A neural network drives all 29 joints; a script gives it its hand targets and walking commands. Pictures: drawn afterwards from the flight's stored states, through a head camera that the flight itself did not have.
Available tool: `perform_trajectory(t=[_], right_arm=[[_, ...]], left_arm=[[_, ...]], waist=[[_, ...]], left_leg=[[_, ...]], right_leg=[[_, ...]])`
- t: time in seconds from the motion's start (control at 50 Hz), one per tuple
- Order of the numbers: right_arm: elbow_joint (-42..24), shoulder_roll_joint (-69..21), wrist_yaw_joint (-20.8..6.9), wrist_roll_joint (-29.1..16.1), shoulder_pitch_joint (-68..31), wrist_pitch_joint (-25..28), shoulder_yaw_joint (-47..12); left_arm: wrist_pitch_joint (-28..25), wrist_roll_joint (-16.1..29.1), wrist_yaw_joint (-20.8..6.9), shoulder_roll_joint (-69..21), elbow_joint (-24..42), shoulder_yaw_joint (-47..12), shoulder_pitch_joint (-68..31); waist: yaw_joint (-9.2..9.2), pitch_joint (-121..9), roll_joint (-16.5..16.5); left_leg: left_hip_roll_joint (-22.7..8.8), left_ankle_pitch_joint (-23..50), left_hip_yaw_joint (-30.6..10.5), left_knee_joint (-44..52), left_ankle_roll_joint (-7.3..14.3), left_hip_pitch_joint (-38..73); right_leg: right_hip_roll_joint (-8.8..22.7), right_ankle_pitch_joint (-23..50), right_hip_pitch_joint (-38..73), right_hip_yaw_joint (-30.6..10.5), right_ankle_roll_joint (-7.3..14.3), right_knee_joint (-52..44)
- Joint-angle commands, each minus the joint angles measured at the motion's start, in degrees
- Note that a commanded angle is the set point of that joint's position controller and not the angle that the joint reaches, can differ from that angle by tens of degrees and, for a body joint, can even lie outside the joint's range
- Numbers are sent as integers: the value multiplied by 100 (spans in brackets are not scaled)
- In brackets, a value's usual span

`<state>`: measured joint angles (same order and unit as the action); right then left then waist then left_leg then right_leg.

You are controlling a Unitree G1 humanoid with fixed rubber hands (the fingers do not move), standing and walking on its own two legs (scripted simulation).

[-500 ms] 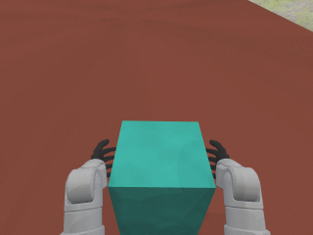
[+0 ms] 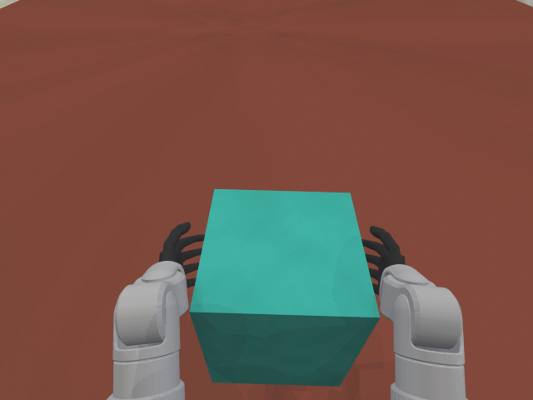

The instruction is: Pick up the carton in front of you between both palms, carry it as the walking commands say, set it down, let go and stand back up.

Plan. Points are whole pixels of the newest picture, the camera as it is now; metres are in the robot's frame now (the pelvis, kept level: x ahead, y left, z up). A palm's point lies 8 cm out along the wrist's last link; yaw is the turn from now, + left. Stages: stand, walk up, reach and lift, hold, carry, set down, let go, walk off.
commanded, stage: carry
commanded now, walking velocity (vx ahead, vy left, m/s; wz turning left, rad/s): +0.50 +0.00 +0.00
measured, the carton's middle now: (279, 290) +0.29 +0.00 +0.02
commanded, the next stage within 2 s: hold in 1.94 s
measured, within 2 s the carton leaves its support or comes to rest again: neither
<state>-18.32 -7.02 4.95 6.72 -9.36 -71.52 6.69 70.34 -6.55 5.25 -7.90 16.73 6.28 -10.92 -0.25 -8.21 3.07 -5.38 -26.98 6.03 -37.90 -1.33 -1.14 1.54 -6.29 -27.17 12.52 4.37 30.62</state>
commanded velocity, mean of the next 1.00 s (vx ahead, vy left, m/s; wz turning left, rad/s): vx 0.04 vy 0.00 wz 0.00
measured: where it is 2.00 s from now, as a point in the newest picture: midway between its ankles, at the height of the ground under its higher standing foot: (281, 398)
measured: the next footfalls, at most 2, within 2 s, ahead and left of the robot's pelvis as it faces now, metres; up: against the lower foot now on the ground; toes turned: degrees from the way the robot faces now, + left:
left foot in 0.40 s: +0.42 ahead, +0.08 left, +0.00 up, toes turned -13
right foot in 0.62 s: +0.33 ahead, -0.12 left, +0.00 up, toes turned -6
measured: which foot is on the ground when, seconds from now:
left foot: up 0.00-0.38, down 0.40-1.00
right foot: down 0.00-0.40, up 0.42-0.60, down 0.62-1.00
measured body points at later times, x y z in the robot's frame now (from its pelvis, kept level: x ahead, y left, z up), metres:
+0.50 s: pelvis +0.28 +0.02 +0.01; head +0.28 +0.04 +0.46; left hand +0.57 +0.16 +0.08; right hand +0.55 -0.14 +0.09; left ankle +0.38 +0.09 -0.72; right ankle +0.14 -0.09 -0.69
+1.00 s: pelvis +0.37 +0.01 +0.01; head +0.34 +0.02 +0.46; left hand +0.65 +0.15 +0.09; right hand +0.63 -0.16 +0.09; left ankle +0.38 +0.09 -0.72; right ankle +0.29 -0.11 -0.72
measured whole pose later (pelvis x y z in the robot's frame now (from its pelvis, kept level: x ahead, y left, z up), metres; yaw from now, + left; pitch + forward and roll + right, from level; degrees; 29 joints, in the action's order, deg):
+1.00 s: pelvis +0.37 +0.01 +0.01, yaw -2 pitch +3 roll +0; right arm -14.3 -7.5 4.4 7.4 -7.9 -68.5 6.2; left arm 68.4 -7.3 4.7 -7.7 14.0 6.4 -9.2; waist 0.6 -8.7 -0.8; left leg -1.8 -15.8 11.2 -31.9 3.1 -19.4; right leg 2.6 -22.3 -11.1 4.0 -1.1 30.3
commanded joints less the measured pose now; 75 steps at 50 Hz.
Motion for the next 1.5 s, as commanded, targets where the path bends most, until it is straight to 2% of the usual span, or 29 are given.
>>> perform_trajectory(t=[0.0, 0.02, 0.04, 0.06, 0.08, 0.14, 0.18, 0.24, 0.28, 0.32, 0.34, 0.36, 0.38, 0.4, 0.42, 0.44, 0.48, 0.54, 0.6, 0.62, 0.66, 0.7, 0.74, 0.82, 0.92, 1.12, 1.22, 1.34, 1.48], right_arm=[[-343, -5170, -1469, -2357, -2845, 79, -4184], [-332, -5374, -1469, -2352, -2850, 150, -4247], [-299, -5516, -1457, -2353, -2862, 223, -4312], [-339, -5581, -1434, -2311, -2826, 304, -4342], [-312, -5616, -1405, -2249, -2685, 366, -4346], [-460, -5685, -1299, -2164, -2414, 514, -4386], [-592, -5588, -1253, -2141, -2312, 534, -4388], [-813, -5352, -1236, -2195, -2289, 453, -4403], [-908, -5141, -1267, -2275, -2368, 349, -4391], [-811, -4953, -1329, -2319, -2360, 232, -4324], [-729, -4861, -1363, -2317, -2285, 174, -4268], [-631, -4776, -1395, -2286, -2265, 123, -4202], [-500, -4636, -1415, -2262, -2253, 80, -4084], [-307, -4656, -1434, -2246, -2129, 50, -3972], [-117, -4788, -1477, -2283, -2012, 86, -3958], [-70, -5011, -1512, -2301, -1995, 141, -3949], [-211, -5317, -1522, -2303, -2333, 233, -3972], [-432, -5466, -1529, -2349, -2517, 340, -4029], [-482, -5306, -1502, -2258, -2489, 343, -4006], [-457, -5259, -1495, -2230, -2483, 327, -3995], [-327, -5163, -1483, -2196, -2422, 256, -4017], [-139, -5046, -1477, -2144, -2281, 184, -3957], [34, -5009, -1484, -2119, -2275, 148, -3931], [17, -5201, -1507, -2237, -2578, 190, -4036], [8, -5327, -1518, -2252, -2576, 326, -4150], [365, -5138, -1565, -1871, -2357, 1059, -4089], [647, -4861, -1519, -1570, -2158, 1445, -3856], [1311, -4552, -1482, -1022, -2228, 2093, -3234], [2375, -4750, -1556, -552, -2702, 2972, -2587]], left_arm=[[-16, 2443, -1563, -5268, 144, -3917, -2262], [-84, 2477, -1585, -5452, 220, -3960, -2381], [-143, 2483, -1605, -5579, 276, -4011, -2484], [-198, 2524, -1635, -5663, 318, -4065, -2555], [-248, 2559, -1659, -5679, 317, -4092, -2499], [-332, 2633, -1713, -5536, 534, -4120, -2327], [-346, 2635, -1715, -5398, 666, -4143, -2214], [-298, 2546, -1673, -5157, 762, -4078, -2014], [-226, 2430, -1616, -4989, 766, -4009, -1912], [-138, 2302, -1557, -4828, 659, -3919, -1846], [-87, 2253, -1533, -4766, 589, -3897, -1824], [-31, 2226, -1517, -4710, 534, -3896, -1869], [34, 2197, -1501, -4641, 468, -3898, -1903], [65, 2196, -1486, -4659, 469, -3944, -2019], [90, 2235, -1476, -4707, 534, -4026, -2050], [62, 2278, -1488, -4834, 664, -4148, -2218], [-25, 2416, -1543, -5219, 640, -4253, -2580], [-145, 2511, -1534, -5415, 791, -4328, -2734], [-137, 2473, -1523, -5364, 741, -4319, -2579], [-111, 2471, -1528, -5305, 718, -4292, -2561], [-36, 2407, -1536, -5142, 588, -4193, -2480], [20, 2345, -1552, -5059, 301, -4088, -2302], [37, 2275, -1569, -5030, 65, -3999, -2172], [-32, 2285, -1591, -5175, 22, -3972, -2359], [-186, 2232, -1595, -5299, -5, -4004, -2328], [-933, 1909, -1608, -5115, -287, -4027, -2226], [-1322, 1635, -1588, -4829, -560, -3792, -2048], [-1976, 1112, -1552, -4568, -1254, -3240, -2151], [-2858, 607, -1610, -4769, -2387, -2543, -2601]], waist=[[-118, -1668, -1364], [-100, -1637, -964], [-52, -1515, -702], [-29, -1450, -743], [-39, -1411, -894], [-39, -1165, -932], [-25, -1095, -1072], [-21, -941, -1282], [-48, -849, -1271], [-30, -793, -1126], [25, -798, -939], [66, -959, -644], [38, -1324, 0], [83, -1720, 601], [66, -1922, 726], [35, -1976, 638], [46, -1872, 623], [49, -1857, 584], [49, -1717, 99], [50, -1601, -61], [87, -1401, -207], [77, -1370, -295], [64, -1329, -297], [61, -1256, -423], [58, -1325, -453], [29, -1163, -338], [20, -1061, -342], [18, -863, -308], [11, -837, -310]], left_leg=[[228, 142, -641, -3709, 193, -3851], [75, 524, -691, -3453, 236, -3758], [-104, 830, -700, -3010, 200, -3601], [-139, 1056, -648, -2711, 185, -3488], [-122, 1146, -482, -2527, 139, -3439], [13, 1383, -145, -1638, -4, -3460], [85, 1622, 30, -897, -39, -3312], [268, 2227, 304, 86, -39, -2831], [401, 2608, 438, 601, -16, -2523], [463, 3250, 614, 1324, 16, -1831], [490, 3855, 710, 1934, 8, -1242], [148, 4588, 443, 1990, 58, -349], [-785, 6794, -547, 1395, 306, 727], [-1493, 7969, -1340, 1291, 869, 1372], [-1832, 7566, -1670, 1400, 1327, 1386], [-1613, 7029, -1539, 1572, 1250, 1226], [-1194, 5491, -1081, 1812, 911, 820], [-937, 3514, -704, 1998, 695, 244], [-734, 2753, -379, 1901, 555, -313], [-676, 2662, -299, 1835, 503, -460], [-483, 3259, -256, 1519, 447, -505], [-474, 4186, -303, 1180, 421, -353], [-477, 4730, -298, 946, 433, -380], [-412, 4617, -257, 734, 417, -650], [-356, 4191, -230, 649, 411, -715], [-388, 3545, -298, 823, 401, -759], [-406, 3211, -339, 1004, 386, -791], [-433, 2698, -377, 1241, 362, -884], [-429, 2174, -400, 1423, 330, -937]], right_leg=[[1992, 830, 4026, -3310, 774, -1298], [1824, 929, 3668, -2826, 603, -1342], [1695, 754, 3300, -2415, 383, -1534], [1599, 538, 3089, -2094, 246, -1675], [1570, 398, 2963, -1909, 253, -1788], [1429, 2060, 3003, -1261, 356, -1728], [1268, 2831, 3042, -818, 284, -1568], [1092, 3598, 2963, -401, 136, -1455], [1033, 3648, 2988, -279, 37, -1247], [906, 3128, 2829, -135, -116, -699], [773, 2965, 2620, -51, -283, -244], [695, 2307, 2119, -141, -496, 268], [522, 635, 1297, -256, -703, 926], [127, -1722, 704, -577, -751, 1498], [76, -2717, 612, -886, -709, 1738], [141, -2798, 616, -1037, -610, 1327], [179, -2688, 861, -1128, -503, 359], [80, -1603, 1413, -881, -467, -251], [294, -469, 1825, -937, -458, -690], [448, -288, 1824, -1062, -465, -761], [674, 200, 1712, -1240, -455, -619], [689, 652, 1603, -1215, -469, -432], [681, 1055, 1548, -1190, -480, -310], [691, 1582, 1617, -1194, -451, -197], [714, 1754, 1699, -1244, -386, -153], [669, 1014, 1577, -1313, -314, -324], [642, 574, 1499, -1325, -279, -445], [614, -32, 1333, -1367, -245, -625], [590, -495, 1215, -1392, -185, -708]])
